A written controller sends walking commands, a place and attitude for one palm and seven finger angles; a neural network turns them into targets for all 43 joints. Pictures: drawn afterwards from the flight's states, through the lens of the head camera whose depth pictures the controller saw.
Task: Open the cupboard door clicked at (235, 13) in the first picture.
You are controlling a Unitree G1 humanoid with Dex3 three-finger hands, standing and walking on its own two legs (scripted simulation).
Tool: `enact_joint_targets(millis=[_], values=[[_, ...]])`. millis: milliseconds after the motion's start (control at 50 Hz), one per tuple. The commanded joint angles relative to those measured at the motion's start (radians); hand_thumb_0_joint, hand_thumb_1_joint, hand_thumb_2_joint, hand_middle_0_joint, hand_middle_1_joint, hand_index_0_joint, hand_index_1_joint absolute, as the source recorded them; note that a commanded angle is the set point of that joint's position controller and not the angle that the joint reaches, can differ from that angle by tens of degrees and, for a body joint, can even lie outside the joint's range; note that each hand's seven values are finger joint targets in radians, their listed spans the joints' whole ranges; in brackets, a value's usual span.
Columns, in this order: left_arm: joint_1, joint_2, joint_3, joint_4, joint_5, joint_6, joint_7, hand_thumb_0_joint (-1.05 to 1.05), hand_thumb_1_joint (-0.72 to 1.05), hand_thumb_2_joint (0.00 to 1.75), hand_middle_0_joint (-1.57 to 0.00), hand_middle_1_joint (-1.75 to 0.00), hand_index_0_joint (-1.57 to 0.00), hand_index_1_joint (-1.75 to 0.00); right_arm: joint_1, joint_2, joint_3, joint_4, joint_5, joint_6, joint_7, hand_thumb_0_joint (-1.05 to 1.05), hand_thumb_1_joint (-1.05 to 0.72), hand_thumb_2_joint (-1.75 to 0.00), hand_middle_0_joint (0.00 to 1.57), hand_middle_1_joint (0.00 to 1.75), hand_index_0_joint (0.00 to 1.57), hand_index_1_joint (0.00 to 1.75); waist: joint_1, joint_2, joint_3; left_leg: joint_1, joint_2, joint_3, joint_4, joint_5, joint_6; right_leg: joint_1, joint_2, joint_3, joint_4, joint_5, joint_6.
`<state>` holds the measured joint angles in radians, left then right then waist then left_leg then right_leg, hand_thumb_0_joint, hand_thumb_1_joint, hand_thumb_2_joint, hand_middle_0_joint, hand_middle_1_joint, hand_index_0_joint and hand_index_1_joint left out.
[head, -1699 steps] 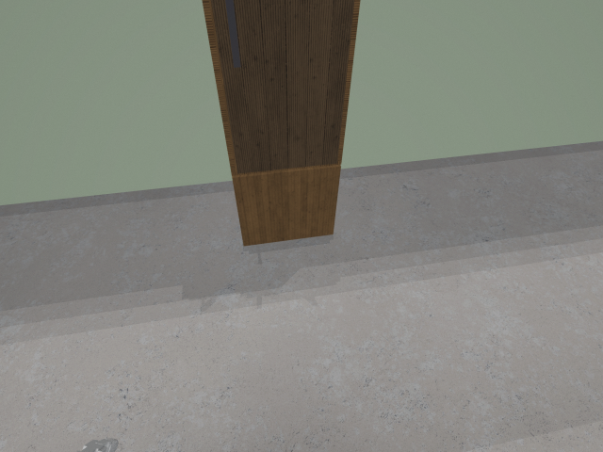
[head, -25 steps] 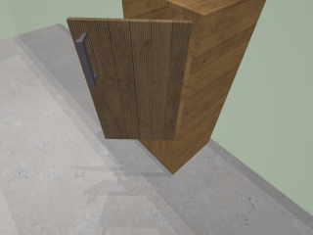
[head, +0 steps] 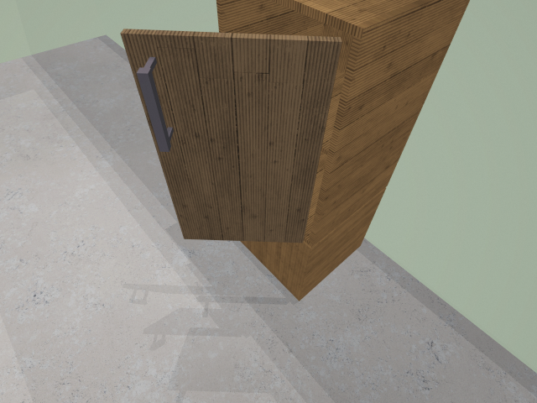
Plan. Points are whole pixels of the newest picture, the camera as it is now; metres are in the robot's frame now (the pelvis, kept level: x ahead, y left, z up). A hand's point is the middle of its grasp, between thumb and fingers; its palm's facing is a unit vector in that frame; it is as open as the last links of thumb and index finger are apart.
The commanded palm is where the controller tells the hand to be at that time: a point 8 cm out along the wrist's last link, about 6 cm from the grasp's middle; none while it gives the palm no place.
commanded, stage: look again from close up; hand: left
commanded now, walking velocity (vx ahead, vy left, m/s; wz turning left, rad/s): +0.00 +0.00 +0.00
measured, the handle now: (158, 107) +0.57 +0.24 +0.13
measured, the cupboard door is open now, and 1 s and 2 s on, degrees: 47 47 47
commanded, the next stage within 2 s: raise the hand with hooked fingers in 0.36 s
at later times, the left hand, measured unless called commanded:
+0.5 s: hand out of the picture +0.02 +0.19 -0.17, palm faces +0.08 -0.97 -0.21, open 7.4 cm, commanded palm +0.09 +0.24 -0.06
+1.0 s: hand out of the picture +0.12 +0.21 -0.01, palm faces +0.12 -0.99 -0.06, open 9.3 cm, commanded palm +0.11 +0.26 +0.01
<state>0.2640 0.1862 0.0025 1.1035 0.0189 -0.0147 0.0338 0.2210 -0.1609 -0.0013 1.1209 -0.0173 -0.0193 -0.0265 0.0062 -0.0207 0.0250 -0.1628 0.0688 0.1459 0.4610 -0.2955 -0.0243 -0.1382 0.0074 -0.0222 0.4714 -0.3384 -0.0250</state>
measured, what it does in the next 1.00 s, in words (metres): lowers itself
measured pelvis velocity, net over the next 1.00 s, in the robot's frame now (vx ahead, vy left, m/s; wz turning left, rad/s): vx -0.07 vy -0.02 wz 0.11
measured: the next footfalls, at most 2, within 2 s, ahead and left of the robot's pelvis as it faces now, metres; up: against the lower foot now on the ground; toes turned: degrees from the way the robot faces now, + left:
none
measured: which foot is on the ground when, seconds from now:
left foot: down 0.00-1.00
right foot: down 0.00-1.00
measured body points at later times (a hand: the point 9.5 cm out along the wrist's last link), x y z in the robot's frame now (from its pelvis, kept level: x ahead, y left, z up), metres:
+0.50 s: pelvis -0.01 +0.00 +0.00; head +0.01 +0.01 +0.45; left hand +0.02 +0.24 -0.15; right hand +0.02 -0.23 -0.15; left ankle -0.03 +0.13 -0.74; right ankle -0.06 -0.10 -0.74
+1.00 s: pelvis -0.07 -0.02 -0.06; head -0.04 -0.01 +0.39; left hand +0.11 +0.26 +0.00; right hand +0.16 -0.23 -0.11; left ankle -0.04 +0.13 -0.74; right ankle -0.06 -0.10 -0.74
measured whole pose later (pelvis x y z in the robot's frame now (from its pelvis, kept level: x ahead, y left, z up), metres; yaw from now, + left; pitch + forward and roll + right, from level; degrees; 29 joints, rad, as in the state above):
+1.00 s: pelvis -0.07 -0.02 -0.06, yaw +6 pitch +7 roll -1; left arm 0.30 0.25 0.19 0.10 -0.27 -0.41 -0.31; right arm 0.19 -0.26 0.00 0.53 0.03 -0.26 -0.07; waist 0.04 0.01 -0.08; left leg -0.72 0.08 -0.01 1.00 -0.41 -0.03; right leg -0.63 -0.01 -0.15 0.99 -0.50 -0.06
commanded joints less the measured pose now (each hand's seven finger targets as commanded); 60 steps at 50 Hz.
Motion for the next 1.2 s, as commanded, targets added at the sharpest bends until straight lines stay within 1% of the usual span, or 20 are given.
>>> enact_joint_targets(millis=[0, 420, 440, 460, 480, 500, 520, 540, 560, 580, 620, 680, 700, 740, 820, 860, 900, 960, 1080, 1180], values=[[0.055, 0.114, 0.021, -0.031, -0.003, -0.017, 0.004, 0.0, 0.9, 0.9, -0.2, -0.3, -0.2, -0.3, 0.047, -0.12, -0.022, -0.026, 0.004, -0.012, -0.011, 0.0, -0.9, -0.9, 0.2, 0.3, 0.2, 0.3, -0.002, 0.011, -0.014, 0.063, 0.073, -0.083, -0.05, 0.319, 0.05, -0.042, -0.112, 0.079, -0.056, 0.454, -0.016], [0.038, 0.123, 0.021, -0.028, -0.004, -0.016, 0.002, 0.0, 0.9, 0.9, -0.2, -0.3, -0.2, -0.3, 0.041, -0.128, -0.019, -0.008, 0.003, -0.013, -0.01, 0.0, -0.9, -0.9, 0.2, 0.3, 0.2, 0.3, -0.002, 0.027, -0.002, 0.062, 0.071, -0.096, -0.083, 0.288, 0.048, -0.04, -0.118, 0.079, -0.089, 0.4, -0.013], [0.116, 0.098, 0.013, -0.001, 0.003, -0.024, 0.046, 0.0, 0.9, 0.9, -0.2, -0.3, -0.2, -0.3, -0.024, -0.14, -0.026, -0.085, 0.013, -0.009, 0.001, 0.0, -0.9, -0.9, 0.2, 0.3, 0.2, 0.3, 0.013, 0.055, 0.078, -0.056, 0.074, -0.049, 0.15, 0.322, 0.016, -0.097, -0.182, 0.137, -0.095, 0.696, 0.031], [-0.63, 0.365, 0.176, -1.548, -0.196, -0.241, 0.032, 0.0, 0.88, 0.89, -0.2, -0.32, -0.2, -0.32, 0.023, -0.275, -0.04, -0.417, 0.067, -0.16, -0.04, 0.0, -0.9, -0.9, 0.2, 0.3, 0.2, 0.3, -0.08, 0.201, -0.441, 0.199, -0.053, -0.109, 0.0, 0.529, 0.049, 0.047, -0.079, 0.033, 0.016, 0.721, -0.018], [-0.139, 0.276, 0.155, -1.297, -0.112, -0.199, 0.066, 0.0, 0.85, 0.88, -0.2, -0.33, -0.2, -0.33, -0.027, -0.199, -0.031, -0.376, 0.046, -0.254, -0.071, 0.0, -0.9, -0.9, 0.2, 0.3, 0.2, 0.3, 0.019, 0.374, -0.454, 0.324, -0.008, -0.126, -0.031, 0.711, 0.062, -0.014, -0.027, 0.01, 0.093, 0.485, -0.027], [0.124, 0.059, 0.032, -1.171, -0.151, -0.071, 0.083, 0.0, 0.83, 0.87, -0.21, -0.34, -0.21, -0.34, -0.036, -0.15, -0.033, -0.382, 0.071, -0.283, -0.062, 0.0, -0.9, -0.9, 0.2, 0.3, 0.2, 0.3, -0.017, 0.298, -0.317, 0.236, 0.01, -0.134, -0.017, 0.72, 0.043, -0.14, -0.023, -0.066, 0.098, 0.248, -0.001], [0.113, -0.021, 0.033, -1.118, -0.181, -0.063, 0.058, 0.0, 0.81, 0.86, -0.21, -0.36, -0.21, -0.36, 0.003, -0.167, -0.048, -0.353, 0.069, -0.284, -0.056, 0.0, -0.9, -0.9, 0.2, 0.3, 0.2, 0.3, -0.045, 0.116, -0.177, 0.154, 0.016, -0.141, 0.015, 0.661, 0.043, -0.202, -0.023, -0.075, 0.064, 0.229, 0.014], [0.019, 0.034, 0.076, -1.153, -0.185, -0.109, 0.033, 0.0, 0.78, 0.85, -0.21, -0.37, -0.21, -0.37, -0.018, -0.199, -0.069, -0.414, 0.056, -0.291, -0.047, 0.0, -0.9, -0.9, 0.2, 0.3, 0.2, 0.3, -0.06, 0.036, -0.059, 0.032, -0.01, -0.151, 0.057, 0.488, 0.042, -0.26, -0.019, -0.082, 0.038, 0.249, 0.018], [0.032, 0.076, 0.145, -1.111, -0.189, -0.17, -0.001, 0.0, 0.76, 0.84, -0.21, -0.39, -0.21, -0.39, -0.009, -0.219, -0.081, -0.429, 0.035, -0.293, -0.045, 0.0, -0.9, -0.9, 0.2, 0.3, 0.2, 0.3, -0.065, -0.069, -0.082, -0.047, -0.035, -0.14, 0.102, 0.375, 0.043, -0.287, -0.015, -0.092, 0.051, 0.289, 0.022], [0.144, 0.037, 0.154, -1.016, -0.204, -0.235, -0.047, 0.0, 0.74, 0.83, -0.21, -0.4, -0.21, -0.4, -0.012, -0.212, -0.085, -0.455, 0.023, -0.292, -0.042, 0.0, -0.9, -0.9, 0.2, 0.3, 0.2, 0.3, -0.037, -0.158, -0.081, -0.133, -0.046, -0.133, 0.145, 0.314, 0.04, -0.322, -0.009, -0.099, 0.099, 0.289, 0.026], [0.28, -0.005, 0.159, -0.891, -0.223, -0.376, -0.169, 0.0, 0.69, 0.81, -0.22, -0.43, -0.22, -0.43, -0.047, -0.199, -0.091, -0.512, 0.019, -0.293, -0.013, 0.0, -0.9, -0.9, 0.2, 0.3, 0.2, 0.3, 0.028, -0.167, -0.112, -0.274, -0.07, -0.119, 0.232, 0.257, 0.022, -0.362, -0.009, -0.087, 0.22, 0.295, 0.014], [0.219, 0.061, 0.188, -0.898, -0.254, -0.598, -0.375, 0.0, 0.62, 0.78, -0.22, -0.48, -0.22, -0.48, -0.097, -0.21, -0.103, -0.602, 0.025, -0.299, 0.022, 0.0, -0.9, -0.9, 0.2, 0.3, 0.2, 0.3, 0.044, -0.115, -0.176, -0.458, -0.083, -0.11, 0.378, 0.125, 0.014, -0.452, -0.022, -0.028, 0.358, 0.207, 0.0], [0.23, 0.126, 0.261, -0.873, -0.27, -0.598, -0.414, 0.0, 0.6, 0.77, -0.22, -0.5, -0.22, -0.5, -0.093, -0.219, -0.11, -0.635, 0.032, -0.29, 0.027, 0.0, -0.9, -0.9, 0.2, 0.3, 0.2, 0.3, 0.072, -0.049, -0.217, -0.473, -0.089, -0.099, 0.407, 0.119, 0.018, -0.429, -0.034, 0.006, 0.376, 0.194, -0.008], [0.14, 0.164, 0.284, -1.009, -0.322, -0.535, -0.451, 0.0, 0.55, 0.75, -0.22, -0.53, -0.22, -0.53, -0.114, -0.226, -0.099, -0.725, 0.053, -0.272, 0.017, 0.0, -0.9, -0.9, 0.2, 0.3, 0.2, 0.3, 0.07, -0.021, -0.311, -0.482, -0.104, -0.076, 0.423, 0.058, 0.031, -0.393, -0.043, 0.052, 0.339, 0.077, 0.005], [-0.162, 0.207, 0.287, -1.236, -0.354, -0.465, -0.386, 0.0, 0.46, 0.71, -0.23, -0.58, -0.23, -0.58, -0.077, -0.212, -0.071, -0.76, 0.062, -0.25, -0.026, 0.0, -0.9, -0.9, 0.2, 0.3, 0.2, 0.3, -0.006, 0.016, -0.248, -0.483, -0.08, -0.104, 0.439, -0.097, 0.048, -0.496, -0.04, 0.12, 0.227, -0.251, 0.026], [-0.25, 0.204, 0.252, -1.33, -0.325, -0.492, -0.346, 0.0, 0.41, 0.69, -0.24, -0.62, -0.24, -0.62, -0.049, -0.203, -0.058, -0.739, 0.059, -0.262, -0.04, 0.0, -0.9, -0.9, 0.2, 0.3, 0.2, 0.3, -0.034, 0.086, -0.249, -0.427, -0.062, -0.124, 0.429, -0.099, 0.055, -0.517, -0.029, 0.102, 0.225, -0.245, 0.015], [-0.306, 0.216, 0.222, -1.364, -0.311, -0.505, -0.336, 0.0, 0.36, 0.67, -0.24, -0.64, -0.24, -0.64, -0.027, -0.21, -0.046, -0.718, 0.053, -0.276, -0.052, 0.0, -0.9, -0.9, 0.2, 0.3, 0.2, 0.3, -0.061, 0.061, -0.263, -0.407, -0.052, -0.143, 0.429, -0.074, 0.061, -0.508, -0.015, 0.085, 0.239, -0.187, 0.014], [-0.241, 0.229, 0.227, -1.265, -0.31, -0.468, -0.37, 0.0, 0.29, 0.64, -0.24, -0.69, -0.24, -0.69, -0.019, -0.216, -0.032, -0.68, 0.058, -0.292, -0.063, 0.0, -0.9, -0.9, 0.2, 0.3, 0.2, 0.3, -0.057, 0.111, -0.239, -0.394, -0.051, -0.153, 0.402, -0.044, 0.059, -0.477, -0.014, 0.068, 0.226, -0.113, 0.013], [-0.148, 0.294, 0.336, -1.123, -0.361, -0.308, -0.428, 0.0, 0.15, 0.58, -0.25, -0.78, -0.25, -0.78, -0.05, -0.22, -0.02, -0.685, 0.066, -0.288, -0.068, 0.0, -0.9, -0.9, 0.2, 0.3, 0.2, 0.3, 0.01, 0.05, -0.245, -0.377, -0.06, -0.152, 0.323, 0.005, 0.05, -0.349, -0.033, 0.074, 0.152, -0.085, 0.025], [-0.17, 0.308, 0.385, -1.135, -0.389, -0.312, -0.415, 0.0, 0.04, 0.53, -0.26, -0.86, -0.26, -0.86, -0.038, -0.222, -0.018, -0.678, 0.061, -0.304, -0.061, 0.0, -0.9, -0.9, 0.2, 0.3, 0.2, 0.3, 0.021, 0.003, -0.236, -0.333, -0.06, -0.152, 0.271, 0.051, 0.048, -0.309, -0.026, 0.048, 0.136, -0.011, 0.031]])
